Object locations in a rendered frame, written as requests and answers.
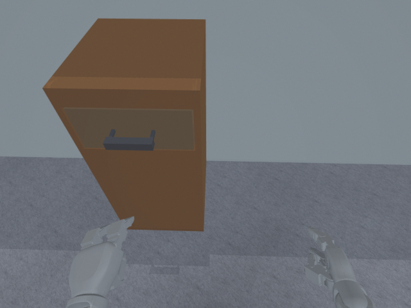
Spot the robot right hand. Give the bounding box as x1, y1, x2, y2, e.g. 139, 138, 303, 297
304, 227, 356, 291

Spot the handle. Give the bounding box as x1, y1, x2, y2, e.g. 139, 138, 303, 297
103, 129, 155, 151

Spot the robot left hand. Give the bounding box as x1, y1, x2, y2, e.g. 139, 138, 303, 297
69, 216, 134, 298

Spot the cabinet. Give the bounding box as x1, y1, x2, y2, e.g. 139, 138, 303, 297
43, 19, 206, 232

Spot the drawer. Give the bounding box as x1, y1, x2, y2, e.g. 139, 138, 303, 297
64, 107, 195, 150

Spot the robot right forearm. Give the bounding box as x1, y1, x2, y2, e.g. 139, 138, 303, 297
333, 280, 376, 308

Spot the robot left forearm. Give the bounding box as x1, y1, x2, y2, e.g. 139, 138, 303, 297
66, 294, 109, 308

